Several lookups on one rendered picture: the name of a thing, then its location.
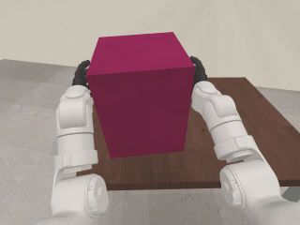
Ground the robot left hand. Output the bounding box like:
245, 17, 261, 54
71, 60, 92, 97

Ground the robot right hand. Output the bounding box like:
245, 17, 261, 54
189, 56, 207, 94

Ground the carton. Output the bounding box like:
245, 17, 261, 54
85, 32, 195, 158

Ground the robot right upper arm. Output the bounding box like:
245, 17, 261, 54
219, 158, 300, 225

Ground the left robot forearm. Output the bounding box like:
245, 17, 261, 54
51, 84, 98, 212

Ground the table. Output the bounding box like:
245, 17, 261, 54
76, 77, 300, 203

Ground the robot left upper arm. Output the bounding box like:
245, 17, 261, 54
29, 173, 109, 225

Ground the right robot forearm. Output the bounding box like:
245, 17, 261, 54
191, 81, 280, 193

